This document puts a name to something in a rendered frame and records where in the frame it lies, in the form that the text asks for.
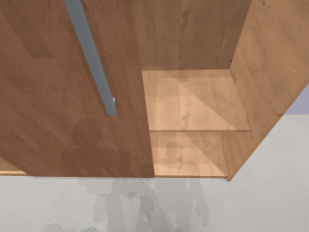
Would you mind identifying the wardrobe door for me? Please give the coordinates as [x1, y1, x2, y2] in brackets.
[0, 158, 21, 171]
[0, 0, 155, 178]

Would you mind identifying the handle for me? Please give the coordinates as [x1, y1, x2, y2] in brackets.
[63, 0, 116, 115]

